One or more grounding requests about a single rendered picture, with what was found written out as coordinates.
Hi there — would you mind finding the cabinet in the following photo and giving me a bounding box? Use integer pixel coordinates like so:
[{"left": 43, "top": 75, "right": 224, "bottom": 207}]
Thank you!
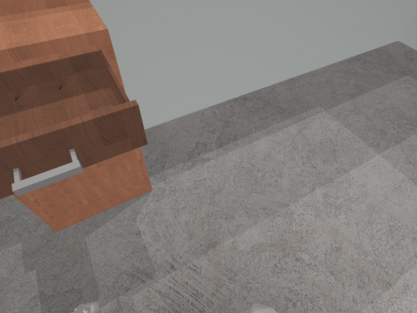
[{"left": 0, "top": 0, "right": 152, "bottom": 232}]

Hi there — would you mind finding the handle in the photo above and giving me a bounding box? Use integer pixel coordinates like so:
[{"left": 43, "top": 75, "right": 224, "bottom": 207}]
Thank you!
[{"left": 12, "top": 149, "right": 83, "bottom": 196}]

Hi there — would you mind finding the drawer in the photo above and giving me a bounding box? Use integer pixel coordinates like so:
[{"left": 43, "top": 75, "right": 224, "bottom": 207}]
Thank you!
[{"left": 0, "top": 50, "right": 148, "bottom": 199}]

